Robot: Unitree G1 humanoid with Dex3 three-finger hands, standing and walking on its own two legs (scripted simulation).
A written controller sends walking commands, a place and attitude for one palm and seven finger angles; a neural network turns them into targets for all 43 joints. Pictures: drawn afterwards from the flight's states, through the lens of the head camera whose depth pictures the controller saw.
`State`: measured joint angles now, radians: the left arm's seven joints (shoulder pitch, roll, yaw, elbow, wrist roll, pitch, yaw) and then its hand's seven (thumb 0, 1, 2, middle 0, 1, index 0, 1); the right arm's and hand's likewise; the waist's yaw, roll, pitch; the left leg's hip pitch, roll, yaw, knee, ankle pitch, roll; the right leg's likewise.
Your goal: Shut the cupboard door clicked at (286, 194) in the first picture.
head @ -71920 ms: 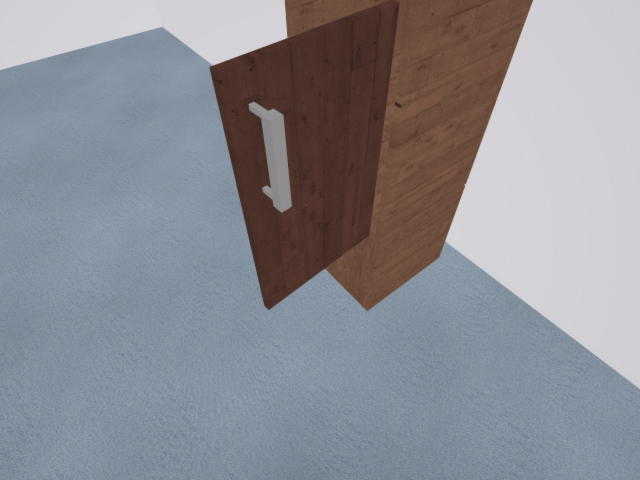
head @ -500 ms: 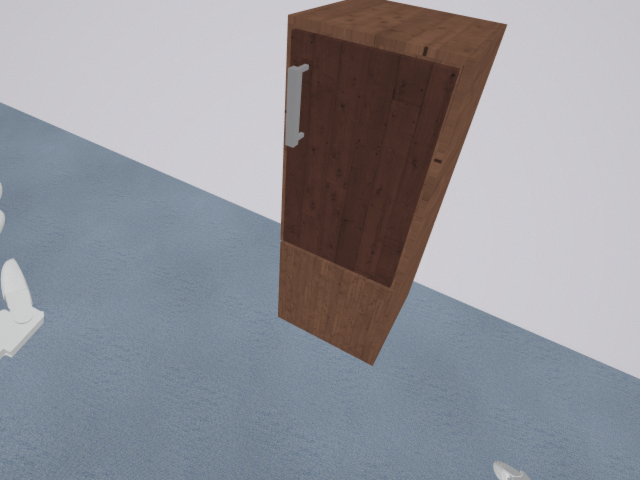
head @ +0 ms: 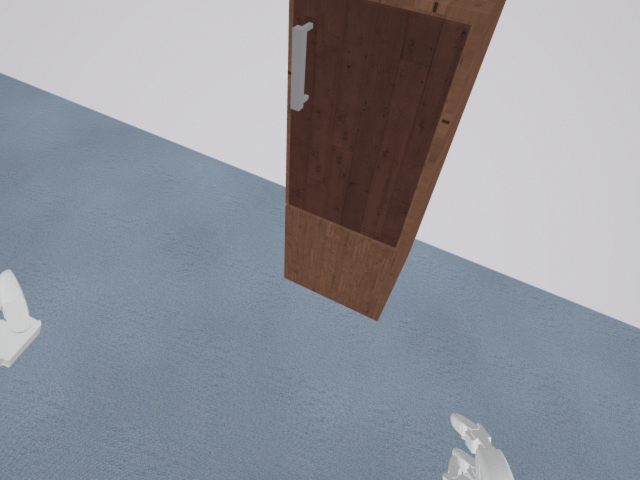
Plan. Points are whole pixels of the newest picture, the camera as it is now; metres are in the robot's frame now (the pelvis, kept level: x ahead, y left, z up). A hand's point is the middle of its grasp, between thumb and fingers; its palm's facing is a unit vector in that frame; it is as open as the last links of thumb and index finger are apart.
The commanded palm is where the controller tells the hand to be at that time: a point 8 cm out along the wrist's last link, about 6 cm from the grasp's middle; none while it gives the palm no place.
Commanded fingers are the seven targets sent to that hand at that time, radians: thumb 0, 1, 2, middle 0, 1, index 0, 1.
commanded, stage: stop stepping back and stand still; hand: left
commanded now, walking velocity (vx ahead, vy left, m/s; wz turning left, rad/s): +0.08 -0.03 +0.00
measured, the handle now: (302, 67) +0.91 +0.07 +0.10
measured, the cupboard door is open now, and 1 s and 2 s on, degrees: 0 0 0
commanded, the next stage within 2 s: let the arm hang, fingers relaxed in 0.02 s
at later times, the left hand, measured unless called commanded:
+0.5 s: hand out of the picture +0.04 +0.19 -0.18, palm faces +0.13 -0.98 -0.18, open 6.8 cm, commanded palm none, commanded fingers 0.00 0.90 0.90 -0.20 -0.30 -0.20 -0.30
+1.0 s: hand out of the picture -0.01 +0.18 -0.17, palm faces +0.07 -0.99 -0.15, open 7.4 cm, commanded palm none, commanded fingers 0.00 0.90 0.90 -0.20 -0.30 -0.20 -0.30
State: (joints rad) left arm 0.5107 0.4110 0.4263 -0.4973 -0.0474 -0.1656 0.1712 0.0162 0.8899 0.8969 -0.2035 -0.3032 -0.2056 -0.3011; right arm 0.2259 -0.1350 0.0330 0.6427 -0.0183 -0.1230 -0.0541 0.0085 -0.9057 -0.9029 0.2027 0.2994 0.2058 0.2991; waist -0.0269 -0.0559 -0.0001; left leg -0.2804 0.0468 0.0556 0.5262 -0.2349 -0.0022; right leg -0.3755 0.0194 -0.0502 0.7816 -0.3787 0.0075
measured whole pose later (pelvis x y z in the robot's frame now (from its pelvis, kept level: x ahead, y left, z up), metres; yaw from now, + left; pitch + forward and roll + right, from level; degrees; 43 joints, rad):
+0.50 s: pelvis +0.02 +0.01 +0.00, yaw +4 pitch -1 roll -1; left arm 0.28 0.19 0.04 0.96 0.01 0.03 0.02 -0.04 1.01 0.89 -0.21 -0.30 -0.21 -0.30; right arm 0.28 -0.18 0.01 0.98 -0.04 0.03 -0.02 0.00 -0.91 -0.90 0.20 0.30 0.20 0.30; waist 0.01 -0.04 0.05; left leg -0.26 0.04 0.05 0.52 -0.25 0.00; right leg -0.18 -0.01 -0.15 0.46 -0.27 -0.03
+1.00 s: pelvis +0.02 +0.03 +0.01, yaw +1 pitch -2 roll +0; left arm 0.33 0.10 0.00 1.17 0.01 -0.01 0.04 0.00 0.91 0.90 -0.20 -0.30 -0.20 -0.30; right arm 0.34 -0.11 0.01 1.15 -0.02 0.00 -0.03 0.00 -0.91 -0.90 0.20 0.30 0.20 0.30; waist 0.00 0.01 0.01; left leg -0.16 0.01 0.12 0.40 -0.20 0.04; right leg -0.13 -0.04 -0.08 0.40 -0.23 0.00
